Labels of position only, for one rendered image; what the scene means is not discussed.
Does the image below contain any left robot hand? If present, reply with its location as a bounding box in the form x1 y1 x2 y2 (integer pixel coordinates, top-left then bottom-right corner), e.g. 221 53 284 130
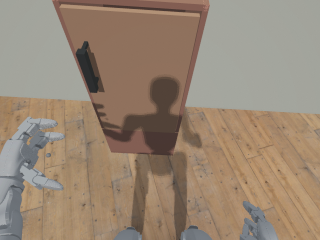
0 116 65 191

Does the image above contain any right robot hand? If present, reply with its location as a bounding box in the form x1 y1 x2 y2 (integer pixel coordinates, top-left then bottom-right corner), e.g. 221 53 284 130
239 201 279 240

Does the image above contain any left robot forearm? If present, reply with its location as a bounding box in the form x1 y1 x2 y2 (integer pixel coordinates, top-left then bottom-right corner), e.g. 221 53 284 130
0 176 25 240

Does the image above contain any cupboard door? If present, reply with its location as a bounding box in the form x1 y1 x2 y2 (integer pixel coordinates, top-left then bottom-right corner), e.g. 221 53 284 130
59 4 200 133

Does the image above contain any robot thigh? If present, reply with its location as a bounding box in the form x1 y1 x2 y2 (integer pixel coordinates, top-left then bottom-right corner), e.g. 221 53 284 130
180 228 213 240
113 229 142 240

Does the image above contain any right robot thigh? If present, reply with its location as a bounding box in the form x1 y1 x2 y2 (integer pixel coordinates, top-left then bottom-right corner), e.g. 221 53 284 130
180 228 213 240

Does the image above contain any left robot thigh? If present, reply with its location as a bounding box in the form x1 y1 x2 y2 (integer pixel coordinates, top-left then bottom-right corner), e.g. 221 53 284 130
113 229 142 240

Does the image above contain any handle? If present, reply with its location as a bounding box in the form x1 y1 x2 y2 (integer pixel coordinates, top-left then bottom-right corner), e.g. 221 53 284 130
76 41 99 93

